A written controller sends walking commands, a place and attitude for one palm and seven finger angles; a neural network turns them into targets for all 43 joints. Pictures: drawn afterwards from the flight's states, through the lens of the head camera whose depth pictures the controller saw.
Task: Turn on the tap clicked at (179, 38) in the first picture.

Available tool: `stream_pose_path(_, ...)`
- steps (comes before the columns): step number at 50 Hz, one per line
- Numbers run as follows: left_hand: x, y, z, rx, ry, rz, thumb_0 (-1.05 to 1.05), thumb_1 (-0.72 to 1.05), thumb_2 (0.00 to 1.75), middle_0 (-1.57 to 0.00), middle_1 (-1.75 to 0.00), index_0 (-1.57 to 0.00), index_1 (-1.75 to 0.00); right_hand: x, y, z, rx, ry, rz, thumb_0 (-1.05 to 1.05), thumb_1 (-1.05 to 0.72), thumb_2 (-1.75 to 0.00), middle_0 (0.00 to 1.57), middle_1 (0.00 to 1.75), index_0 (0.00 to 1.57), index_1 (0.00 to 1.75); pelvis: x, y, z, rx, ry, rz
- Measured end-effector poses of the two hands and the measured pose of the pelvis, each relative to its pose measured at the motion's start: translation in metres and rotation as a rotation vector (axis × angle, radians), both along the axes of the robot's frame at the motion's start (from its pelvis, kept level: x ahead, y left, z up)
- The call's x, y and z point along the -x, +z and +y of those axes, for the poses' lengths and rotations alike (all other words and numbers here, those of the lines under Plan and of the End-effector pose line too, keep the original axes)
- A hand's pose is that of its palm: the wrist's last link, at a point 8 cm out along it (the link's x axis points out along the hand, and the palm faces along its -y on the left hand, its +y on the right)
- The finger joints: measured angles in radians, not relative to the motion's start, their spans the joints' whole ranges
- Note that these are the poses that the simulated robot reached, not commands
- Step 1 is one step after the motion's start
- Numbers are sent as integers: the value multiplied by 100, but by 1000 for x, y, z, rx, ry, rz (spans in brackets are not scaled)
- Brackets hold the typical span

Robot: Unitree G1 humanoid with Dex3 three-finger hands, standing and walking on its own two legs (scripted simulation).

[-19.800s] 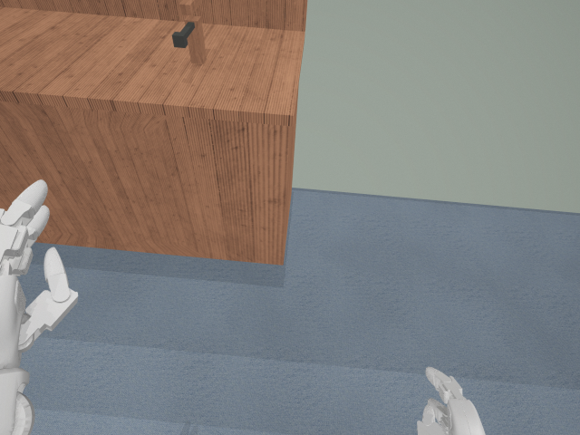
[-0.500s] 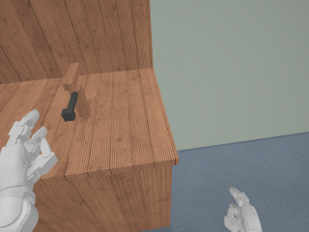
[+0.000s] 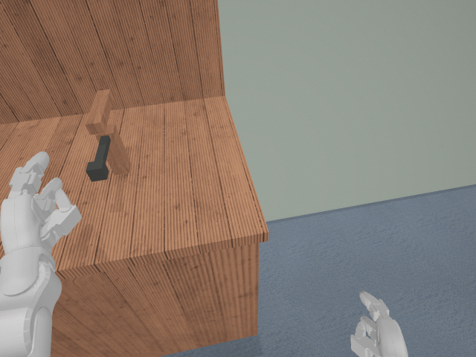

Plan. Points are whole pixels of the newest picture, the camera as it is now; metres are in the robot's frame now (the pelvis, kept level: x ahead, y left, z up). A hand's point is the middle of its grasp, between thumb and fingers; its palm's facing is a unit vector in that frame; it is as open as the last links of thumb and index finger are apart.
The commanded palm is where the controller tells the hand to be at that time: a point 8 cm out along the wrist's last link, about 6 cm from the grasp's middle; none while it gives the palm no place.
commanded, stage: reach beside the lever's end, fingers flat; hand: left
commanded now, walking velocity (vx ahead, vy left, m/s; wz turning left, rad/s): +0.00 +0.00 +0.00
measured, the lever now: (97, 170) +0.38 +0.32 +0.13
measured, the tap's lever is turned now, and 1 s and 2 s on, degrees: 0 0 0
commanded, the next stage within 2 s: push the lever round in 1.96 s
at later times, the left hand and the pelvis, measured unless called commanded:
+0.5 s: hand (78, 195) +0.30 +0.30 +0.15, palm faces +0.51 -0.86 -0.09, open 7.6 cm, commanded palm +0.25 +0.34 +0.15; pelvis +0.02 +0.01 +0.00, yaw +0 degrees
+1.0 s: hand (87, 184) +0.33 +0.31 +0.14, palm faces +0.52 -0.85 -0.08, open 7.8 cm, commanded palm +0.29 +0.36 +0.13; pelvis +0.01 +0.01 +0.00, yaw -1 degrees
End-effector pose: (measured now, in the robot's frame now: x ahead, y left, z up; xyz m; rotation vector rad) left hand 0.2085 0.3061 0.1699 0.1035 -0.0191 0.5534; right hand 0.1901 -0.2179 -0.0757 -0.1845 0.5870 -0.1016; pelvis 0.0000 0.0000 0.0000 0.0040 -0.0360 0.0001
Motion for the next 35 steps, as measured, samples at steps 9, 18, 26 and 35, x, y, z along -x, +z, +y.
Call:
stream_pose_path(9, -7, -13, 16, 17, 25, 31, 2, 90, 90, -19, -26, -19, -26, 0, -1, -2, 11, -17, 26, 1, -90, -90, 21, 30, 20, 30, -7, 0, 2, 0, -6, 11)
stream_pose_path(18, -25, -14, 31, 7, 32, 8, 2, 90, 90, -18, -24, -18, -24, -2, -4, -2, 36, -15, 49, 1, -90, -90, 21, 30, 20, 30, -10, 0, 6, 5, 1, 25)
stream_pose_path(26, -47, -20, 30, 27, -15, 31, 2, 90, 90, -17, -22, -18, -22, -1, -5, 0, 22, -41, 59, 1, -90, -90, 21, 30, 20, 30, -16, 1, 11, 3, -9, 43)
stream_pose_path(35, -50, -27, 42, 30, 39, 30, 2, 90, 90, -17, -20, -17, -19, 5, -8, -2, 31, -46, 98, 1, -90, -90, 21, 30, 20, 30, -18, 0, 11, 3, -12, 51)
